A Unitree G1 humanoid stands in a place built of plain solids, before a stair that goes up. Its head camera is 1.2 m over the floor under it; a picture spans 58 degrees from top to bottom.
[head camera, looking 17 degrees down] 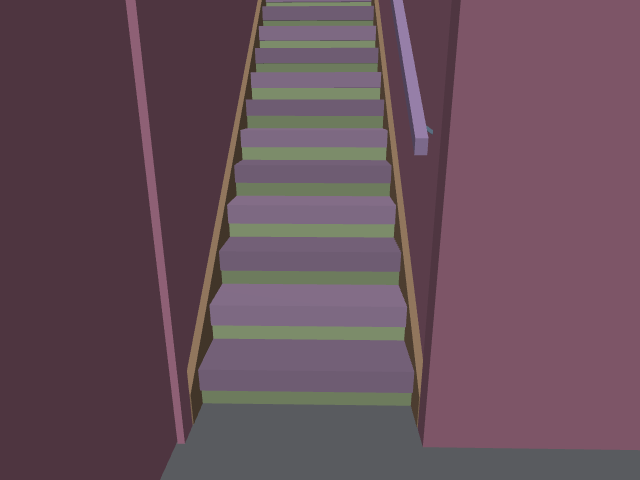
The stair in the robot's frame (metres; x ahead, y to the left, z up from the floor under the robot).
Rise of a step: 0.18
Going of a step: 0.23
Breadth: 0.88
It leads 1 degrees to the right of straight ahead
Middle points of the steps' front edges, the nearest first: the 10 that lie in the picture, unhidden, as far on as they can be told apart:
1.53 0.06 0.18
1.75 0.05 0.36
1.98 0.05 0.53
2.21 0.05 0.71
2.44 0.04 0.89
2.66 0.04 1.07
2.89 0.03 1.25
3.12 0.03 1.43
3.34 0.02 1.61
3.57 0.02 1.79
